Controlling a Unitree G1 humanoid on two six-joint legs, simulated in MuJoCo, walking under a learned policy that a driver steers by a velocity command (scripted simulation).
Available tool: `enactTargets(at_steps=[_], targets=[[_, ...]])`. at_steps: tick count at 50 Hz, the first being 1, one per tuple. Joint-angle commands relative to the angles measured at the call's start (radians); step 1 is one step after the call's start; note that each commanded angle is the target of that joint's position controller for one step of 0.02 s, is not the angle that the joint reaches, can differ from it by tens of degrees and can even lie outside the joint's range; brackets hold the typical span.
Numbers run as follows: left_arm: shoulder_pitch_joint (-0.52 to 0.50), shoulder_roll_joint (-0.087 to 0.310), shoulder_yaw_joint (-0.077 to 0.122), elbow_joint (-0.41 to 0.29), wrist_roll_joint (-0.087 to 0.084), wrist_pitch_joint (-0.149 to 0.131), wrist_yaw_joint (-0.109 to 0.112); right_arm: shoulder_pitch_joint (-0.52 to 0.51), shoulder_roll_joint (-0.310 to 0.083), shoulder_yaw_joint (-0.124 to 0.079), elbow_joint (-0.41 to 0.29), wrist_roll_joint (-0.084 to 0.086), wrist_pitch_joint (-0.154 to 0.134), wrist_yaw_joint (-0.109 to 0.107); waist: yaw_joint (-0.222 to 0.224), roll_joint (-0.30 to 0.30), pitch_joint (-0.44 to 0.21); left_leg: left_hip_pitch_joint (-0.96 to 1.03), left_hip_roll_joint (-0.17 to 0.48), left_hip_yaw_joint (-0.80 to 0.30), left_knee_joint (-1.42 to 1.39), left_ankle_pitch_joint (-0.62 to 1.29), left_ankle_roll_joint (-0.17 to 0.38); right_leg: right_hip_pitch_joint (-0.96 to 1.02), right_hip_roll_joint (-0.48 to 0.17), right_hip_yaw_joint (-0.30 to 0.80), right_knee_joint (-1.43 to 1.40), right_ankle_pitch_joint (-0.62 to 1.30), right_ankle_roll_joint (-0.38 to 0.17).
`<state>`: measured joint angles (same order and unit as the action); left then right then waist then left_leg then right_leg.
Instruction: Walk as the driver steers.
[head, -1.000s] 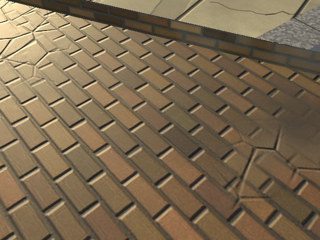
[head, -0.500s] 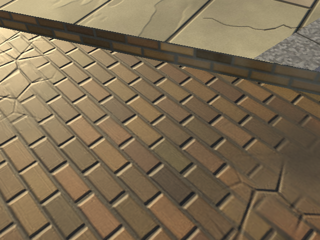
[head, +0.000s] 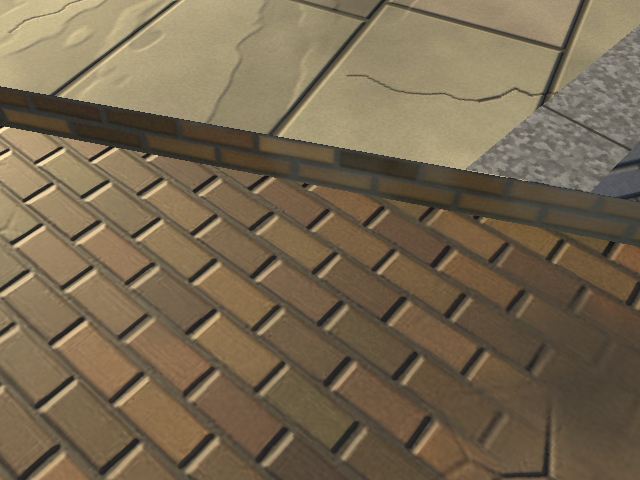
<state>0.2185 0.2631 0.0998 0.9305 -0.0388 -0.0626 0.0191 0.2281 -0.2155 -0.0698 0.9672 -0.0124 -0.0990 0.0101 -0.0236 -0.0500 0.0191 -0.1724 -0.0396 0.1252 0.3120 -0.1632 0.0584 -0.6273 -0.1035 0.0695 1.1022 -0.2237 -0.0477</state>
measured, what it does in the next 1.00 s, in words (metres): walks ahead, turning right: right foot, then left foot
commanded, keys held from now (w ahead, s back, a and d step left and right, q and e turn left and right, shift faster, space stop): w+e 0.62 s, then e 0.26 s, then no key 0.12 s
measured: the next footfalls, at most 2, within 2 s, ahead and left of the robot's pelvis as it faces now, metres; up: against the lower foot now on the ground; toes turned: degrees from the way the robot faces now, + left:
right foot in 0.34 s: +0.34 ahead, -0.15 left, +0.00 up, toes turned -14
left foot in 0.80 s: +0.66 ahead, -0.06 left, +0.00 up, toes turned -34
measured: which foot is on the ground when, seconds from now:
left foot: down 0.00-0.34, up 0.36-0.78, down 0.80-1.00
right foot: up 0.00-0.32, down 0.34-0.80, up 0.82-1.00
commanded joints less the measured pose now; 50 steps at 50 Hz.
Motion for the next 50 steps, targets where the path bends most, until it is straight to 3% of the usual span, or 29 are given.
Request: enactTargets(at_steps=[1,6,11,14,15,16,17,18,19,20,21,22,23,25,28,31,35,37,38,39,40,41,42,43,44,46,48,50], targets=[[0.014,0.025,0.011,-0.049,0.007,0.009,-0.001,-0.024,-0.117,-0.020,-0.032,-0.006,-0.020,-0.016,0.028,0.112,0.007,0.037,0.283,-0.142,-0.186,0.232,0.120,-0.098,-0.031,0.062,-0.082,0.144,0.007],[-0.140,0.005,-0.007,-0.105,0.017,0.006,-0.035,0.016,-0.143,-0.019,-0.014,0.002,-0.013,-0.032,-0.009,0.092,0.047,0.061,0.260,-0.007,-0.211,0.262,0.087,-0.050,-0.006,-0.029,-0.347,0.341,0.003],[-0.280,0.003,-0.022,-0.187,0.016,0.012,-0.070,0.109,-0.177,-0.029,0.017,0.017,0.022,-0.039,-0.045,0.075,0.089,0.286,0.327,0.043,-0.123,0.417,0.080,-0.132,0.016,-0.096,-0.457,0.223,-0.024],[-0.238,0.046,-0.006,-0.214,0.014,0.017,-0.085,0.081,-0.223,-0.043,-0.002,0.025,0.043,-0.049,0.012,0.135,0.022,0.325,0.333,0.087,0.053,0.862,0.052,0.031,0.098,-0.187,-0.468,0.063,-0.072],[-0.151,0.079,0.011,-0.201,0.012,0.019,-0.086,0.070,-0.237,-0.047,-0.010,0.024,0.050,-0.053,0.065,0.155,-0.029,0.312,0.327,0.096,0.186,0.983,0.041,0.151,0.137,-0.207,-0.471,0.022,-0.096],[0.006,0.131,0.039,-0.164,0.010,0.019,-0.079,0.044,-0.241,-0.047,-0.021,0.028,0.055,-0.055,0.151,0.141,-0.108,0.233,0.292,0.112,0.390,0.958,0.014,0.376,0.173,-0.201,-0.549,0.082,-0.134],[0.168,0.221,0.073,-0.129,0.015,0.027,-0.056,0.044,-0.221,-0.038,-0.045,0.016,0.046,-0.055,0.209,0.034,-0.208,-0.026,0.244,0.112,0.704,0.630,-0.030,0.697,0.052,0.020,-0.581,0.092,-0.196],[0.132,0.298,0.080,-0.153,0.006,0.020,-0.048,0.111,-0.070,0.009,-0.102,-0.002,0.010,-0.031,0.094,-0.225,-0.304,-0.492,-0.007,0.009,1.096,-0.327,-0.100,1.036,-0.214,0.626,-0.715,-0.016,-0.409],[0.179,0.222,0.051,-0.154,0.025,0.017,-0.046,0.017,-0.145,-0.004,-0.123,0.037,-0.044,-0.008,0.152,-0.111,-0.386,-0.606,0.009,-0.220,1.169,-0.374,-0.068,1.080,-0.233,0.730,-0.815,-0.043,-0.399],[0.142,0.164,0.036,-0.158,0.034,0.007,-0.041,-0.065,-0.174,-0.011,-0.150,0.070,-0.065,0.000,0.152,-0.070,-0.267,-0.663,0.065,-0.225,1.133,-0.306,-0.037,0.993,-0.197,0.565,-0.807,0.025,-0.341],[0.066,0.132,0.027,-0.170,0.028,-0.006,-0.044,-0.074,-0.163,-0.010,-0.147,0.059,-0.069,-0.005,0.096,0.042,-0.166,-0.620,0.113,-0.224,1.015,-0.236,-0.030,0.823,-0.149,0.434,-0.812,0.139,-0.302],[0.005,0.099,0.016,-0.183,0.025,-0.012,-0.042,-0.076,-0.176,-0.022,-0.138,0.033,-0.060,-0.014,0.059,0.066,-0.122,-0.547,0.146,-0.216,0.914,-0.207,-0.039,0.690,-0.114,0.345,-0.821,0.231,-0.271],[-0.027,0.089,0.009,-0.196,0.031,-0.015,-0.039,-0.060,-0.177,-0.027,-0.137,0.023,-0.044,-0.016,0.028,0.061,-0.095,-0.477,0.160,-0.217,0.871,-0.189,-0.050,0.587,-0.093,0.310,-0.844,0.279,-0.267],[-0.024,0.114,0.011,-0.199,0.026,-0.018,-0.030,-0.055,-0.154,-0.029,-0.152,0.010,-0.019,-0.018,0.000,0.059,-0.069,-0.429,0.160,-0.203,0.767,-0.171,-0.081,0.482,-0.078,0.281,-0.873,0.317,-0.267],[0.013,0.163,0.024,-0.197,0.023,-0.018,-0.011,-0.164,-0.123,-0.017,-0.192,-0.003,-0.005,-0.024,0.024,0.031,-0.030,-0.421,0.131,-0.175,0.547,-0.001,-0.118,0.390,-0.029,0.204,-0.891,0.324,-0.242],[0.051,0.166,0.026,-0.189,0.018,-0.009,-0.007,-0.268,-0.102,-0.004,-0.223,0.003,-0.008,-0.016,0.069,-0.012,-0.015,-0.336,0.077,-0.161,0.319,0.211,-0.116,0.333,0.027,0.161,-0.873,0.222,-0.185],[0.111,0.156,0.025,-0.165,0.014,0.014,-0.001,-0.318,-0.139,-0.011,-0.266,0.009,-0.013,-0.007,0.086,-0.051,-0.033,-0.279,0.018,-0.177,0.193,0.238,-0.098,0.402,0.023,0.223,-0.736,0.326,-0.132],[0.095,0.150,0.024,-0.178,0.017,0.028,0.011,-0.284,-0.169,-0.020,-0.263,0.009,-0.021,-0.002,0.061,-0.072,-0.061,-0.243,0.008,-0.193,0.155,0.180,-0.077,0.463,0.014,0.288,-0.639,0.345,-0.111],[0.063,0.143,0.022,-0.195,0.017,0.033,0.016,-0.232,-0.178,-0.025,-0.250,0.005,-0.027,-0.002,0.027,-0.080,-0.079,-0.181,0.010,-0.185,0.113,0.205,-0.059,0.467,0.031,0.300,-0.575,0.353,-0.090],[0.038,0.118,0.014,-0.217,0.020,0.032,0.018,-0.157,-0.203,-0.033,-0.236,-0.008,-0.032,-0.006,-0.014,-0.068,-0.128,-0.048,0.056,-0.195,0.078,0.313,-0.028,0.432,0.084,0.275,-0.457,0.356,-0.050],[0.034,0.063,-0.006,-0.252,0.039,0.028,0.018,-0.029,-0.267,-0.045,-0.228,-0.031,-0.031,-0.015,-0.053,0.058,-0.269,0.221,0.255,-0.352,0.150,0.623,0.041,0.286,0.154,0.191,-0.180,0.093,0.002],[0.275,0.028,-0.018,-0.246,0.024,0.023,0.013,0.003,-0.293,-0.044,-0.224,-0.039,-0.011,-0.013,0.043,0.341,-0.429,0.497,0.527,-0.695,0.172,0.829,0.247,0.045,0.264,0.126,0.085,-0.563,0.052],[0.314,0.147,0.000,-0.218,0.008,0.030,0.009,-0.026,-0.246,-0.041,-0.235,-0.002,0.008,-0.012,0.040,0.297,-0.445,0.456,0.541,-0.782,0.133,0.528,0.270,-0.033,0.158,0.125,0.219,-0.478,0.077],[0.187,0.199,0.017,-0.228,0.004,0.048,0.013,-0.077,-0.168,-0.021,-0.266,0.002,0.023,-0.021,0.001,0.206,-0.310,0.347,0.460,-0.622,0.103,0.373,0.220,-0.087,0.124,0.083,0.254,-0.393,0.100],[0.110,0.201,0.022,-0.243,0.010,0.068,0.021,-0.127,-0.144,-0.009,-0.269,-0.002,0.040,-0.027,0.003,0.138,-0.222,0.216,0.398,-0.505,0.071,0.282,0.179,-0.084,0.094,0.046,0.230,-0.328,0.112],[0.084,0.157,0.018,-0.261,0.020,0.097,0.027,-0.175,-0.153,-0.004,-0.258,-0.016,0.057,-0.028,0.038,0.154,-0.111,-0.022,0.314,-0.382,0.000,0.220,0.157,0.015,0.064,0.024,0.148,-0.276,0.112],[0.106,0.092,0.001,-0.267,0.024,0.099,0.028,-0.179,-0.169,-0.011,-0.241,-0.020,0.055,-0.025,0.052,0.182,-0.103,-0.093,0.276,-0.292,-0.036,0.286,0.170,0.102,0.076,-0.017,0.026,-0.248,0.106],[0.091,0.073,-0.010,-0.275,0.034,0.090,0.026,-0.183,-0.178,-0.015,-0.230,-0.009,0.054,-0.025,0.052,0.174,-0.142,-0.077,0.288,-0.252,-0.029,0.393,0.190,0.158,0.070,-0.025,-0.105,-0.204,0.101]])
